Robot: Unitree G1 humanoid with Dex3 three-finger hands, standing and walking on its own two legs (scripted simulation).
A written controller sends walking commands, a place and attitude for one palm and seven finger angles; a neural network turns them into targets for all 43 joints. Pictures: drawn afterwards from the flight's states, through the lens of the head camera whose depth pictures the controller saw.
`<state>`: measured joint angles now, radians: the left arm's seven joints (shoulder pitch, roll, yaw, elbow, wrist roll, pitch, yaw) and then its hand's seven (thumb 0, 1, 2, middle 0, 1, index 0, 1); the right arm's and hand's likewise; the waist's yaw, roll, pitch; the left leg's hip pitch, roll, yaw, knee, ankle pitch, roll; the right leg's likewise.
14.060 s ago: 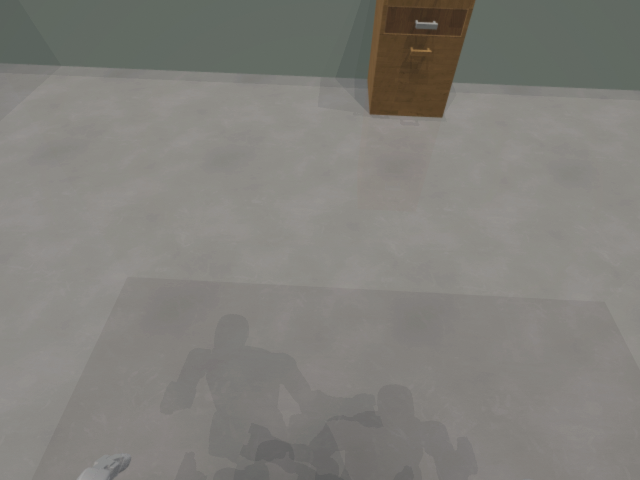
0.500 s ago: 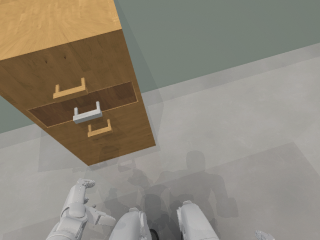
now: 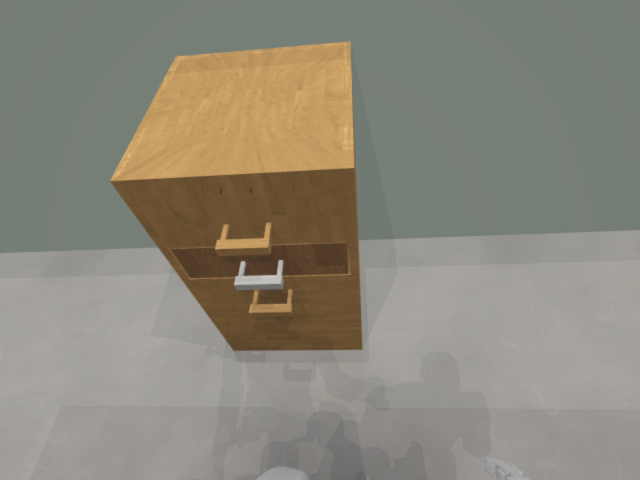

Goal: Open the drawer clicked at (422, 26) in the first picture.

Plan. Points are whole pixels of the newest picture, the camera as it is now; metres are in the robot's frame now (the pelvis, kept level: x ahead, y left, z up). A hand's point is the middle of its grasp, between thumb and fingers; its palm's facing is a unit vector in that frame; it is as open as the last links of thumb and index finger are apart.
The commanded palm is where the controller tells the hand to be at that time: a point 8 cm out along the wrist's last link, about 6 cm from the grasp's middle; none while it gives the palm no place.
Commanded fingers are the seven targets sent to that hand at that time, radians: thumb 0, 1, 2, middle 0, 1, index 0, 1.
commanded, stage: relax the arm and regain balance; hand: left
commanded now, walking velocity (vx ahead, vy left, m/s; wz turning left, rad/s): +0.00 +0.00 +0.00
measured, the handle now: (260, 274) +0.52 +0.25 -0.24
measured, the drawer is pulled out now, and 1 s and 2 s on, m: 0.00 0.00 0.00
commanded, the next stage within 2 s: come to a stop and stand still in 0.62 s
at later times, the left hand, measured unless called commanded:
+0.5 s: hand out of the picture +0.02 +0.21 -0.18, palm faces +0.00 -0.98 -0.21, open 16.2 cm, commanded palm none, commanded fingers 0.00 -0.50 0.30 -0.15 -0.30 -0.15 -0.30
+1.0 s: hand out of the picture -0.02 +0.20 -0.17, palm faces +0.04 -0.99 -0.14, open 16.2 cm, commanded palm none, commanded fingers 0.00 -0.50 0.30 -0.15 -0.30 -0.15 -0.30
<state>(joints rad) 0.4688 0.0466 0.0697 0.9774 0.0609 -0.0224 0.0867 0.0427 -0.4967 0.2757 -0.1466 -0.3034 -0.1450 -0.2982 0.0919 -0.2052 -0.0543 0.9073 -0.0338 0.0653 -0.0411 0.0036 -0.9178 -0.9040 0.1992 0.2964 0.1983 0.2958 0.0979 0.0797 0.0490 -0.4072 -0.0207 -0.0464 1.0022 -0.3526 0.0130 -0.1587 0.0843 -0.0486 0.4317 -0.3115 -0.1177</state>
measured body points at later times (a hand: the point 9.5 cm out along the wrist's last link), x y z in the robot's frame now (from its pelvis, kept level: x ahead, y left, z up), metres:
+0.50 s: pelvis +0.05 +0.05 +0.00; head +0.07 +0.04 +0.45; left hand +0.02 +0.26 -0.16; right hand +0.03 -0.18 -0.16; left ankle +0.05 +0.11 -0.74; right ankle -0.05 -0.03 -0.74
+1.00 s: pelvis +0.04 +0.06 +0.00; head +0.06 +0.06 +0.45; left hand -0.02 +0.25 -0.16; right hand +0.01 -0.14 -0.16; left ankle +0.05 +0.11 -0.74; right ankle -0.05 -0.03 -0.74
